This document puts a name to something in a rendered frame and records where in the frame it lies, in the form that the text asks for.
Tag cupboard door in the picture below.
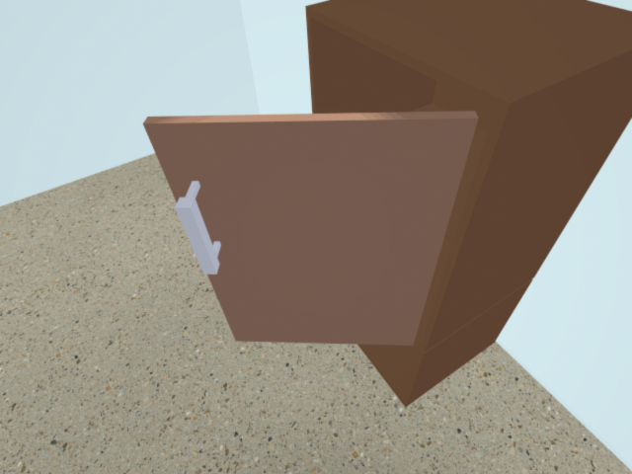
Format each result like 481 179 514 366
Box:
143 111 478 346

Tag handle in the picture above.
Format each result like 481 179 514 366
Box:
175 181 221 275

